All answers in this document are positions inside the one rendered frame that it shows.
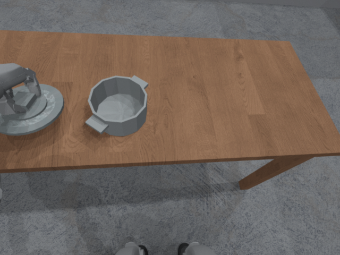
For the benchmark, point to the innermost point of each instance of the left robot hand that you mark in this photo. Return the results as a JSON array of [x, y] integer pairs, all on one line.
[[12, 74]]

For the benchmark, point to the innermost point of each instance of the right robot shin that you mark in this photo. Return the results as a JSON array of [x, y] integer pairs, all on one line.
[[192, 244]]

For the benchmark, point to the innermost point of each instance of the table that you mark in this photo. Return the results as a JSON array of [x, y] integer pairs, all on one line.
[[208, 100]]

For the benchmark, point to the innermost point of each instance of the knob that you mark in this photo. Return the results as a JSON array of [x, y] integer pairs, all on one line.
[[24, 99]]

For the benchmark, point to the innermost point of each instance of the left robot shin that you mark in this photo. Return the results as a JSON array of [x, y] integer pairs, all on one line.
[[131, 244]]

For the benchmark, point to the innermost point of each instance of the robot shin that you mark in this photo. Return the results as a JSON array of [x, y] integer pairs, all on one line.
[[192, 244], [131, 244]]

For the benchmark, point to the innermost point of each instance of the pot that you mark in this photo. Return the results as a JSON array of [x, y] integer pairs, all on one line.
[[119, 105]]

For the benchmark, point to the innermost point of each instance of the lid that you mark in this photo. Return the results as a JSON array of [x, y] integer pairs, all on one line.
[[43, 112]]

